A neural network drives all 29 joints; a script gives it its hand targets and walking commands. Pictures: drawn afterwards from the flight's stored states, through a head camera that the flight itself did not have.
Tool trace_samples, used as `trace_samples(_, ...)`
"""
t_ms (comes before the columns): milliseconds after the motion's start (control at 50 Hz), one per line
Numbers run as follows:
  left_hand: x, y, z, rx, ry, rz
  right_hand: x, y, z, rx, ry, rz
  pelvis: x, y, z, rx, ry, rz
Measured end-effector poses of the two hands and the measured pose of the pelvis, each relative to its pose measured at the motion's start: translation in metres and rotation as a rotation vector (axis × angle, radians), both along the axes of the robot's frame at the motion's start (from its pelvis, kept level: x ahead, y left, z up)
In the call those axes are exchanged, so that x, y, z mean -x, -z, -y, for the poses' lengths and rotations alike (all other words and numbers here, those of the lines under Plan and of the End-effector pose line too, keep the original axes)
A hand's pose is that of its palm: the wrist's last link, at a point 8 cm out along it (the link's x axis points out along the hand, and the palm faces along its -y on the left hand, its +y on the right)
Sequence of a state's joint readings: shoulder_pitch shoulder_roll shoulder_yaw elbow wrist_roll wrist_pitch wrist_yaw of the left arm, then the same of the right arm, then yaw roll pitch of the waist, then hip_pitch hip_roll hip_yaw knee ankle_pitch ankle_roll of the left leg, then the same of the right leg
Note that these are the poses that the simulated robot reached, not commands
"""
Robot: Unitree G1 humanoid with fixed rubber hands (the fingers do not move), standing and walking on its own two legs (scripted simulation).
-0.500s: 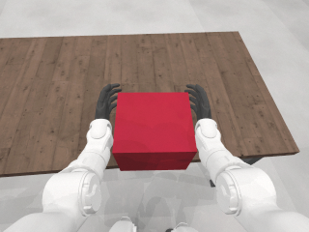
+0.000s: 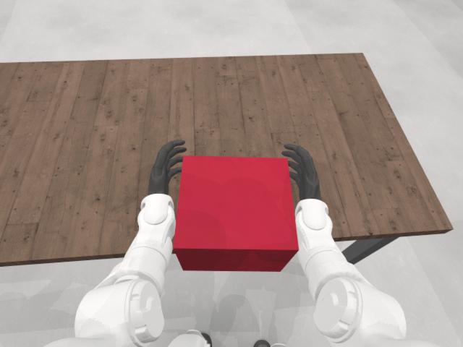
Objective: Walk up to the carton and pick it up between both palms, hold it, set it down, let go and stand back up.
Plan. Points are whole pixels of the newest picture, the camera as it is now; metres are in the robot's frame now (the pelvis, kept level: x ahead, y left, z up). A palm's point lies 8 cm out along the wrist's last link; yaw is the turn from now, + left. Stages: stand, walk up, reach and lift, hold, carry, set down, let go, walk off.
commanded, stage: reach and lift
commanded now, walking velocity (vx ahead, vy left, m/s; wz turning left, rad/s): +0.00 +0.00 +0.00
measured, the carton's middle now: (233, 216) +0.33 +0.03 -0.02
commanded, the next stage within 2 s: none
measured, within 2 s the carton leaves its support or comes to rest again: leaves its support in 1.24 s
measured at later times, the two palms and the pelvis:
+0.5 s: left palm (168, 181) +0.38 +0.15 +0.00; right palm (312, 183) +0.40 -0.11 +0.00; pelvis +0.03 -0.02 +0.01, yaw +1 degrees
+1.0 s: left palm (168, 181) +0.38 +0.15 +0.00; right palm (312, 184) +0.39 -0.11 +0.00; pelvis +0.03 -0.02 +0.01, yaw +1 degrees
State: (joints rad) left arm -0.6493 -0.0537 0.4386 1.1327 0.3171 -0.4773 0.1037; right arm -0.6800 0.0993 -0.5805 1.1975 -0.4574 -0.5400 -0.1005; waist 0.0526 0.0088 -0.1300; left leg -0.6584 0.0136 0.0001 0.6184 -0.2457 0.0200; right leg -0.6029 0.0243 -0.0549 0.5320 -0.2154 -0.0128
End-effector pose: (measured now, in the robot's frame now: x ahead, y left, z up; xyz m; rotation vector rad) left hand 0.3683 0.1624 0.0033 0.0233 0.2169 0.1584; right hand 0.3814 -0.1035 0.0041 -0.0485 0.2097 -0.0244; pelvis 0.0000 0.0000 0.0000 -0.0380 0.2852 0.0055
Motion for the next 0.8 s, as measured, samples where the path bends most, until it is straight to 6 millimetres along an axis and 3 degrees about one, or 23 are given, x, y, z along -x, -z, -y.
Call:
trace_samples(500, -0.012, 0.004, 0.011, -0.034, -0.01, -0.02, -0.016, 0.002, 0.011, 0.023, -0.021, -0.017, -0.028, -0.01, 0.017, -0.008, -0.022, -0.011)
trace_samples(800, -0.011, 0.004, 0.011, -0.029, -0.008, -0.013, -0.015, 0.002, 0.011, 0.035, -0.023, -0.009, -0.03, -0.013, 0.02, -0.012, -0.029, -0.013)
